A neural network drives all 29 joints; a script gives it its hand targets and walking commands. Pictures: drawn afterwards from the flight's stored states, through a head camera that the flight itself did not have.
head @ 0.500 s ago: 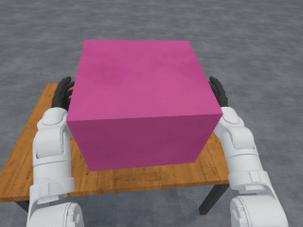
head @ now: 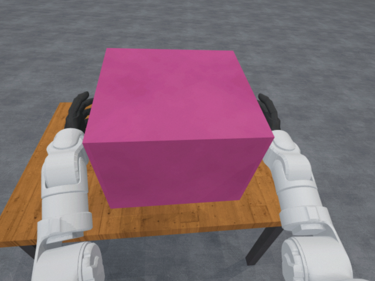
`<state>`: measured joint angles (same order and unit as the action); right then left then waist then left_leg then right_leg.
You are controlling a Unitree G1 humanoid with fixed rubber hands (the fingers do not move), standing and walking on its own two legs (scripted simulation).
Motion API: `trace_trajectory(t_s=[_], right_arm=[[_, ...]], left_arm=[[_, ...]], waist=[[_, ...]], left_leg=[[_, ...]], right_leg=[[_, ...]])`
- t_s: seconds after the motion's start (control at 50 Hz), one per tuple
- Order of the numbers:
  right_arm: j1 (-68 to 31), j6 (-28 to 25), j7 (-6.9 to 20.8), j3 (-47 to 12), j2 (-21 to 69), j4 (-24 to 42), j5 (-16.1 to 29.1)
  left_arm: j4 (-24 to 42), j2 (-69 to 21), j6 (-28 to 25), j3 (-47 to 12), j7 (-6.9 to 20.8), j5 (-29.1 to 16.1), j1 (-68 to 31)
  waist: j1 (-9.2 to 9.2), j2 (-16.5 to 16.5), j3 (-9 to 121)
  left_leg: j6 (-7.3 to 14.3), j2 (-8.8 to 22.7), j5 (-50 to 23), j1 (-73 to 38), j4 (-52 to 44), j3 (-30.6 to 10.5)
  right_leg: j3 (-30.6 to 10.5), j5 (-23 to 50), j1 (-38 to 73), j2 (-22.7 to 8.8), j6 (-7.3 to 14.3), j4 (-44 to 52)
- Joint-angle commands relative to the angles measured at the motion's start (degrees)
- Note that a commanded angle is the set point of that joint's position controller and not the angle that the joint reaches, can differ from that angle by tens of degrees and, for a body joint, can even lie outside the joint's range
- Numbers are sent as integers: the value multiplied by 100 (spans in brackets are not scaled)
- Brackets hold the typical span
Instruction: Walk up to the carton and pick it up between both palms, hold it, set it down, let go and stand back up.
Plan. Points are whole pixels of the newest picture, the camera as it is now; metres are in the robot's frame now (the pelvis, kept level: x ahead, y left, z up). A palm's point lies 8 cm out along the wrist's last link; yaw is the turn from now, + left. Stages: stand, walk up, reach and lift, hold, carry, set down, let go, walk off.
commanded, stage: hold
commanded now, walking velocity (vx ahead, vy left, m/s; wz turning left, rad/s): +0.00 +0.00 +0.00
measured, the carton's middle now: (174, 125) +0.42 +0.01 +0.13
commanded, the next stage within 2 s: none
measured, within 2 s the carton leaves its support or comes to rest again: neither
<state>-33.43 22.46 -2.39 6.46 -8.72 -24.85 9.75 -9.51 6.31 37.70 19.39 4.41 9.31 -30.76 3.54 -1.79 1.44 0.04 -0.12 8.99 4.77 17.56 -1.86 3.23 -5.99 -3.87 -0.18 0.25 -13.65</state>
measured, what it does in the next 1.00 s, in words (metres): stands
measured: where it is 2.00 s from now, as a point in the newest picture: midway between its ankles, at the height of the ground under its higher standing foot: outside the picture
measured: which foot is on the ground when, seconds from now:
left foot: down 0.00-1.00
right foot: down 0.00-1.00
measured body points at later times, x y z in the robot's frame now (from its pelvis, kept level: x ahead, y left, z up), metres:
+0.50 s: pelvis +0.00 +0.00 +0.00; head -0.03 +0.02 +0.45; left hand +0.37 +0.21 +0.17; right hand +0.37 -0.19 +0.17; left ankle +0.01 +0.12 -0.75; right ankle +0.02 -0.12 -0.75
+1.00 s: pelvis +0.00 +0.00 +0.00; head -0.03 +0.01 +0.45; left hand +0.37 +0.21 +0.17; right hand +0.37 -0.19 +0.17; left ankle +0.01 +0.12 -0.75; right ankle +0.02 -0.12 -0.75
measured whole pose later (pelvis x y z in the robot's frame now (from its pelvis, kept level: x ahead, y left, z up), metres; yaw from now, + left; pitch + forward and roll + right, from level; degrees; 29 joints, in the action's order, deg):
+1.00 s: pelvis +0.00 +0.00 +0.00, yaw +0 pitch -4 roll -1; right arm -32.0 22.6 -3.0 5.3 -9.0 -22.6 10.6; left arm -7.2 6.1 37.7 19.3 4.5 8.8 -28.9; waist 3.3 -1.4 1.0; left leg -0.1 0.1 9.4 4.7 17.9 -2.0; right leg 3.3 -6.2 -3.6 0.1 0.3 -13.6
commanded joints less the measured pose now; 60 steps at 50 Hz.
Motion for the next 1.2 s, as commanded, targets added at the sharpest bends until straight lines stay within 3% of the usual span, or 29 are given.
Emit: trace_trajectory(t_s=[0.0, 0.04, 0.08, 0.12, 0.14, 0.18, 0.2, 0.24, 0.26, 0.28, 0.3, 0.42, 0.44, 0.58, 0.6, 0.66, 0.74, 0.76, 0.82, 0.84, 0.88, 0.92, 1.0, 1.02, 1.04, 1.08, 1.12, 1.18], right_arm=[[-4057, -393, 632, -2260, 2709, 1920, 613], [-3976, -371, 618, -2281, 2646, 1938, 638], [-3919, -348, 596, -2271, 2630, 1775, 523], [-4074, -417, 607, -2385, 2718, 2193, 616], [-3932, -380, 590, -2375, 2702, 2003, 616], [-3976, -413, 584, -2441, 2751, 2277, 700], [-3931, -354, 577, -2348, 2609, 1979, 684], [-3654, -324, 578, -2303, 2612, 2021, 644], [-3733, -298, 585, -2316, 2589, 1997, 668], [-3753, -301, 584, -2302, 2560, 2018, 614], [-3887, -323, 599, -2280, 2587, 2004, 634], [-3880, -318, 601, -2250, 2558, 1962, 655], [-3878, -304, 614, -2185, 2583, 1836, 569], [-3982, -349, 542, -2321, 2642, 2194, 611], [-3830, -324, 550, -2279, 2588, 1976, 568], [-3775, -256, 598, -2212, 2555, 1727, 586], [-3872, -363, 541, -2401, 2657, 2248, 707], [-3817, -296, 543, -2312, 2516, 1998, 666], [-3886, -305, 546, -2369, 2672, 2015, 635], [-3960, -302, 555, -2332, 2693, 2033, 604], [-3894, -353, 564, -2361, 2723, 2147, 588], [-3890, -363, 553, -2404, 2802, 2219, 608], [-3925, -321, 532, -2329, 2694, 2125, 628], [-3774, -334, 538, -2339, 2720, 2105, 598], [-3906, -325, 560, -2299, 2713, 2106, 596], [-3708, -317, 568, -2197, 2585, 1883, 575], [-3742, -302, 576, -2174, 2600, 1829, 529], [-3861, -340, 583, -2280, 2557, 1938, 613]], left_arm=[[1179, -2862, -402, -3016, 640, -841, -3470], [952, -2786, -354, -2859, 649, -750, -3163], [808, -2681, -335, -2683, 696, -643, -3147], [1036, -2886, -345, -2846, 681, -744, -3074], [1126, -2772, -381, -2830, 672, -745, -3192], [1462, -2835, -429, -3042, 631, -875, -3388], [1217, -2768, -392, -2925, 631, -801, -3326], [1270, -2727, -341, -2975, 670, -834, -3090], [1261, -2711, -340, -2893, 672, -802, -3101], [1141, -2713, -309, -2874, 693, -786, -3059], [1289, -2776, -349, -2961, 672, -837, -3325], [1262, -2808, -327, -2944, 646, -776, -3313], [1229, -2763, -334, -2912, 654, -777, -3434], [1086, -2697, -321, -2811, 690, -783, -3140], [1204, -2774, -333, -2884, 700, -768, -3280], [1024, -2605, -281, -2725, 723, -686, -3190], [1455, -2730, -372, -2946, 696, -800, -3198], [1205, -2629, -350, -2764, 705, -721, -3233], [1245, -2660, -344, -2796, 730, -697, -3293], [988, -2643, -326, -2699, 740, -694, -3124], [1223, -2754, -349, -2827, 726, -772, -3169], [1340, -2686, -392, -2883, 694, -822, -3291], [1129, -2653, -383, -2819, 689, -771, -3232], [1380, -2737, -410, -2995, 679, -859, -3322], [1196, -2693, -398, -2858, 683, -797, -3266], [1111, -2727, -364, -2892, 683, -767, -3180], [1025, -2743, -327, -2785, 706, -694, -3184], [1048, -2859, -315, -2944, 700, -784, -3125]], waist=[[37, 549, 2548], [9, 389, 2326], [-4, 147, 2089], [-97, 194, 2420], [-51, 170, 2310], [28, 323, 2639], [19, 318, 2330], [126, 307, 2290], [-17, 323, 2250], [38, 218, 2148], [65, 404, 2307], [31, 509, 2187], [32, 390, 2165], [-2, 193, 2327], [93, 333, 2240], [9, 311, 2038], [16, 417, 2518], [35, 327, 2196], [-3, 297, 2074], [-76, 144, 2099], [-84, 255, 2252], [-4, 196, 2412], [-14, 214, 2331], [91, 351, 2521], [-22, 283, 2330], [110, 423, 2295], [49, 383, 2050], [108, 417, 2160]], left_leg=[[-264, -226, -1336, -318, -73, 114], [-244, -247, -1487, -224, -34, 142], [-140, -257, -1041, -74, -162, 165], [-157, -268, -1252, -53, -109, 176], [-142, -274, -1287, -48, -82, 175], [-203, -275, -1552, -237, 0, 134], [-219, -252, -1474, -197, -26, 132], [-209, -270, -1407, -288, -105, 133], [-208, -247, -1384, -188, -117, 114], [-189, -240, -1338, -108, -101, 140], [-223, -244, -1325, -203, -110, 138], [-254, -223, -1236, -195, -90, 121], [-219, -221, -1082, -201, -139, 130], [-163, -262, -1295, -97, -77, 141], [-208, -253, -1319, -195, -82, 140], [-190, -225, -1071, -116, -197, 148], [-249, -275, -1711, -226, 43, 164], [-233, -269, -1491, -93, -24, 155], [-172, -280, -1064, 26, -128, 169], [-104, -297, -887, 94, -190, 200], [-125, -284, -1039, 47, -180, 163], [-134, -312, -1222, -46, -105, 153], [-152, -277, -1065, -23, -118, 173], [-194, -270, -1253, -191, -111, 146], [-169, -267, -1177, -99, -95, 151], [-215, -249, -1178, -217, -139, 137], [-206, -222, -1091, -121, -193, 141], [-269, -221, -1469, -280, -71, 102]], right_leg=[[-58, 928, 975, 305, 88, -100], [-59, 1171, 1122, 313, 15, -82], [-69, 862, 1190, 268, 8, -61], [-87, 1093, 1317, 290, 22, -97], [-123, 1174, 1248, 268, 0, -107], [-117, 1373, 1255, 301, 21, -162], [-52, 1214, 1106, 333, 23, -130], [-90, 1189, 1115, 306, 13, -52], [-108, 1125, 1125, 311, 20, -85], [-114, 1084, 1145, 296, 43, -66], [-93, 1012, 1108, 297, 53, -82], [-73, 887, 998, 307, 61, -56], [-91, 760, 940, 294, 56, -27], [-93, 1200, 1279, 294, 8, -120], [-96, 1083, 1105, 300, 33, -114], [-73, 858, 1095, 286, 49, -72], [-128, 1515, 1317, 300, 24, -173], [-82, 1312, 1223, 303, 35, -149], [-123, 999, 1267, 254, 22, -97], [-147, 920, 1297, 228, 7, -74], [-137, 992, 1289, 260, 19, -113], [-148, 1262, 1338, 259, -8, -151], [-134, 1099, 1218, 252, -14, -98], [-105, 1171, 1214, 264, -7, -129], [-118, 1005, 1142, 289, 24, -89], [-88, 983, 1032, 268, 21, -49], [-69, 858, 1058, 271, 45, -28], [-36, 1089, 1073, 331, 49, -84]])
